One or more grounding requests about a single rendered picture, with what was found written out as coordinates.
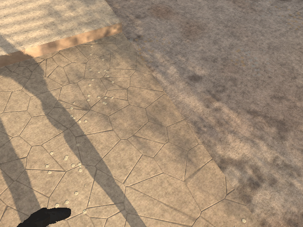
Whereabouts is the robot left hand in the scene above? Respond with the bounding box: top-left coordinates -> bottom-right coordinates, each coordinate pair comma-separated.
17,207 -> 71,227

